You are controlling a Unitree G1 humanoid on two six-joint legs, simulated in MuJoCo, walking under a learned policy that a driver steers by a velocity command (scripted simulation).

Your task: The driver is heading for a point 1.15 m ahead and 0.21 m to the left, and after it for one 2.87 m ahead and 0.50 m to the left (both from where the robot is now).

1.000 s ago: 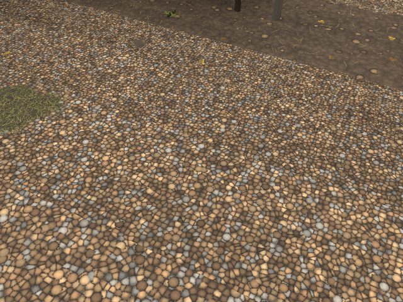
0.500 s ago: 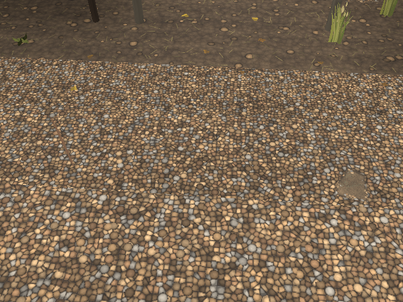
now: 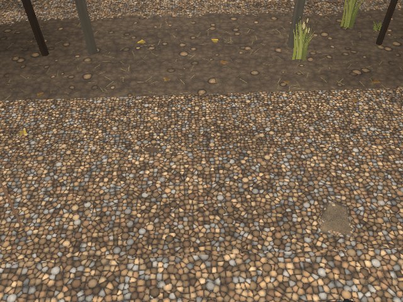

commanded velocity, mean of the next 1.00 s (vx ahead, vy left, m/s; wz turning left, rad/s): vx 0.50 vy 0.00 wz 0.06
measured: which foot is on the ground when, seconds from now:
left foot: up 0.00-0.12, down 0.14-0.58, up 0.60-1.00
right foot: down 0.00-0.16, up 0.18-0.54, down 0.56-1.00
